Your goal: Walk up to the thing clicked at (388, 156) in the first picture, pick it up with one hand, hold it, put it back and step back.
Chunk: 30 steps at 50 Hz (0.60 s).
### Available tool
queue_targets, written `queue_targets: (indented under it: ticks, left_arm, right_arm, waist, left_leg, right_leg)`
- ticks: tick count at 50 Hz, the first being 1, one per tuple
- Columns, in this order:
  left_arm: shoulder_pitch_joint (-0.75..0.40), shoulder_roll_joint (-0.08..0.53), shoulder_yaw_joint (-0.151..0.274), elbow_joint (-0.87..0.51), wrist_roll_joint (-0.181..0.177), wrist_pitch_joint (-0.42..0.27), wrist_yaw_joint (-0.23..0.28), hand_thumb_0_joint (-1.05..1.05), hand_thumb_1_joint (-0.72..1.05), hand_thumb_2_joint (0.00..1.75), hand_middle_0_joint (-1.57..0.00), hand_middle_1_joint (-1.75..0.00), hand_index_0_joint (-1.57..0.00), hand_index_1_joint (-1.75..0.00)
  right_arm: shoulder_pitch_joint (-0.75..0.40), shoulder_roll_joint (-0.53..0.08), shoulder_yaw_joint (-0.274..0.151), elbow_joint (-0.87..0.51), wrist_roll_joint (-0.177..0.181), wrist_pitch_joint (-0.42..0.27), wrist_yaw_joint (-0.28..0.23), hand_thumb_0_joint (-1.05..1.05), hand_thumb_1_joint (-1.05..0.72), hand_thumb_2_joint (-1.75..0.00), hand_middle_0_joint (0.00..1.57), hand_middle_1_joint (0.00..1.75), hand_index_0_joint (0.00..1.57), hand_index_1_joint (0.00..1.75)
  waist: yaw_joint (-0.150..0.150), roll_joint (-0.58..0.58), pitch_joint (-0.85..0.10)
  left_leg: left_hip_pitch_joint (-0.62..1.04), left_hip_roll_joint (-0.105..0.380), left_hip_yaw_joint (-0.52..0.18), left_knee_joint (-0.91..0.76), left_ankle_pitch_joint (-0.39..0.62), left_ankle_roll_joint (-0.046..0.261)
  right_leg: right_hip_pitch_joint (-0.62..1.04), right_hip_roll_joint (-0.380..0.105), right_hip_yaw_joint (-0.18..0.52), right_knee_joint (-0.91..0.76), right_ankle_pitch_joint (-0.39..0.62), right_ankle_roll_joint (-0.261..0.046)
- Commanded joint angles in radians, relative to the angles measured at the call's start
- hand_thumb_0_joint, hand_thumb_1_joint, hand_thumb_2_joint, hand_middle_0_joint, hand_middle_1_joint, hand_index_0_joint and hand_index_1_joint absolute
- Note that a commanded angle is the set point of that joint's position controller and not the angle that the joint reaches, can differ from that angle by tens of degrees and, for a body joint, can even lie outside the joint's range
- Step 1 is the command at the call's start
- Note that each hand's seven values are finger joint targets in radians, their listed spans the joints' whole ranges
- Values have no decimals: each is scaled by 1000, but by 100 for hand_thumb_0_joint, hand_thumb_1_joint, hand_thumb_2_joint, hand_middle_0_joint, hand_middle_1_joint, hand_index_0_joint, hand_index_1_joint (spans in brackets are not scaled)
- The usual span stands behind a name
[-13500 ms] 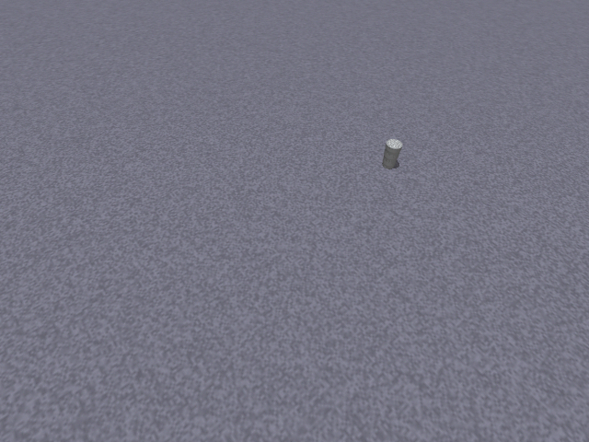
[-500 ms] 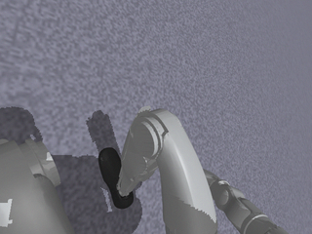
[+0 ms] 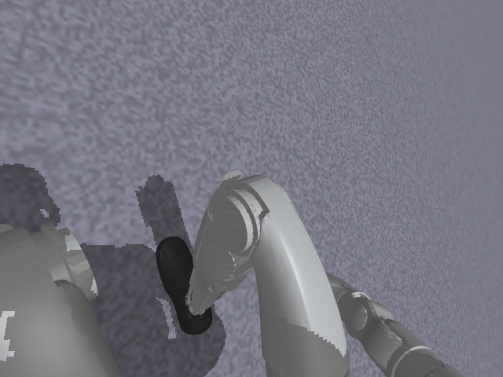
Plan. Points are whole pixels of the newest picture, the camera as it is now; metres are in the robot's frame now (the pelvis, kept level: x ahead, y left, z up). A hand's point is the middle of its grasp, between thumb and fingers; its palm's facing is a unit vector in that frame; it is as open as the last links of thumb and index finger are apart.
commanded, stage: settle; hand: left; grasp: from the side
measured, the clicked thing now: out of the picture +0.47 +0.29 -0.23
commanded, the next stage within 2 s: lift in 1.88 s
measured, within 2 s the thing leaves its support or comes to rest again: leaves its support in 0.14 s
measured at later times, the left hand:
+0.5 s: hand out of the picture +0.45 +0.32 -0.10, palm faces +0.37 -0.93 -0.03, open 11.2 cm
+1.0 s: hand out of the picture +0.44 +0.34 -0.01, palm faces +0.38 -0.92 -0.05, open 11.2 cm
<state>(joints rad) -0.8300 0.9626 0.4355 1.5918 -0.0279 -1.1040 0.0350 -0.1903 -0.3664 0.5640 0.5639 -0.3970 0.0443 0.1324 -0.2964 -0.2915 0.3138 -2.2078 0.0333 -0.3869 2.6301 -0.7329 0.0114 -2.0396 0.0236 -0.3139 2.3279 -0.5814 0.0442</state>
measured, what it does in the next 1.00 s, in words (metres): stands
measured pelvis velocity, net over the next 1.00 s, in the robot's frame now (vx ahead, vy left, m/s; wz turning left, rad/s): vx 0.02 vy -0.01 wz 0.14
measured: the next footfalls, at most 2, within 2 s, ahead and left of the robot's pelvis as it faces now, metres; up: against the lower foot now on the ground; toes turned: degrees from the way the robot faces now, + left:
none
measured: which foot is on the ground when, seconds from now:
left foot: down 0.00-1.00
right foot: down 0.00-1.00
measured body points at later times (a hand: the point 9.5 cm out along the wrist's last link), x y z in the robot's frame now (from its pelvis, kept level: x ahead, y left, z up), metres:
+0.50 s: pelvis +0.00 -0.01 +0.01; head +0.21 +0.17 +0.36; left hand +0.43 +0.36 -0.09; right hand +0.16 -0.25 -0.04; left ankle +0.08 +0.12 -0.27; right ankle +0.15 -0.11 -0.27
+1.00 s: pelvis +0.02 -0.01 +0.04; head +0.22 +0.12 +0.42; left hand +0.41 +0.39 -0.01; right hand +0.18 -0.25 -0.06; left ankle +0.08 +0.12 -0.27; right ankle +0.15 -0.11 -0.27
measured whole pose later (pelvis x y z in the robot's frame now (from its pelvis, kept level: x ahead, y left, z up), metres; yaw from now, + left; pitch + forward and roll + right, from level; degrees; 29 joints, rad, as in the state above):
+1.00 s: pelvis +0.02 -0.01 +0.04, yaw +8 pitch +30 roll -11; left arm -0.69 0.59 0.43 0.98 -0.11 -0.64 -0.14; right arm 0.08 -0.31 0.19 0.62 -0.13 0.08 0.09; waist -0.18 -0.05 -0.03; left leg -2.24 0.03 -0.16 2.42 -0.72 0.02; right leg -2.15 -0.04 -0.15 2.28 -0.65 0.00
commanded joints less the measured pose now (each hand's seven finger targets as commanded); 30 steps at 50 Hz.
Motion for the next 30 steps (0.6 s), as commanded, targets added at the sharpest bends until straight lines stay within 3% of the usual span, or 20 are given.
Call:
queue_targets:
  ticks: [1,5,12,16,21,23,24,25,27,29,30]
  left_arm:
    - [-254,92,-2,-163,3,-71,-4,0,34,127,-122,-133,-121,-135]
    - [-265,110,14,-234,-7,-63,-4,0,29,128,-125,-136,-124,-138]
    - [-274,124,40,-429,0,-15,-11,0,20,131,-131,-143,-131,-146]
    - [-212,67,29,-511,-1,53,-25,0,16,132,-134,-146,-133,-148]
    - [-166,19,32,-580,-29,139,-45,0,14,133,-138,-148,-137,-151]
    - [-167,-23,6,-631,-39,167,-58,0,15,133,-136,-148,-136,-150]
    - [-165,-20,15,-651,-43,180,-64,0,17,132,-137,-148,-137,-150]
    - [-159,-72,-21,-661,-48,196,-73,0,17,132,-136,-147,-136,-149]
    - [-155,-47,19,-711,-55,223,-80,0,15,130,-136,-147,-136,-149]
    - [-170,-109,-11,-716,-71,249,-92,0,15,130,-136,-146,-136,-148]
    - [-174,-79,25,-742,-77,259,-93,0,14,130,-137,-147,-136,-149]
  right_arm:
    - [59,-371,-120,13,-2,18,-17,0,-91,-91,20,30,20,30]
    - [73,-363,-124,17,-1,18,-17,0,-91,-91,20,30,20,30]
    - [103,-358,-171,14,19,25,-13,0,-92,-91,20,30,20,30]
    - [141,-352,-220,6,48,33,-11,0,-92,-91,20,30,20,30]
    - [188,-329,-268,-5,97,38,-14,0,-91,-90,20,30,20,30]
    - [209,-315,-290,-8,116,37,-14,0,-91,-90,20,30,20,30]
    - [223,-315,-300,-8,126,36,-14,0,-91,-90,20,30,20,30]
    - [240,-302,-310,3,137,36,-13,0,-90,-90,20,30,20,30]
    - [260,-297,-335,-5,155,31,-16,0,-90,-90,20,30,20,30]
    - [275,-278,-351,2,175,26,-16,0,-90,-90,20,30,20,30]
    - [282,-278,-366,-4,184,23,-19,0,-90,-90,20,30,20,30]
  waist:
    - [-168,643,-525]
    - [-152,653,-591]
    - [-111,737,-671]
    - [-71,765,-724]
    - [-34,703,-745]
    - [-23,682,-749]
    - [-18,674,-756]
    - [-17,660,-748]
    - [9,644,-790]
    - [2,615,-787]
    - [19,600,-812]
  left_leg:
    - [451,57,61,-350,206,-45]
    - [463,54,82,-329,246,-40]
    - [508,54,95,-370,222,-51]
    - [545,55,102,-411,243,-59]
    - [444,41,137,-423,178,-37]
    - [405,34,151,-434,134,-29]
    - [395,32,153,-439,126,-26]
    - [388,30,156,-448,113,-23]
    - [378,25,171,-452,116,-18]
    - [345,18,179,-451,89,-10]
    - [338,16,190,-450,84,-5]
  right_leg:
    - [245,56,-47,-143,196,-41]
    - [288,60,-34,-149,229,-41]
    - [257,49,-22,-142,193,-51]
    - [233,40,-11,-138,194,-57]
    - [232,36,16,-158,166,-61]
    - [222,34,26,-167,137,-63]
    - [218,33,28,-168,132,-63]
    - [204,31,33,-176,122,-63]
    - [209,27,47,-177,120,-66]
    - [193,27,54,-186,102,-67]
    - [202,26,65,-192,96,-68]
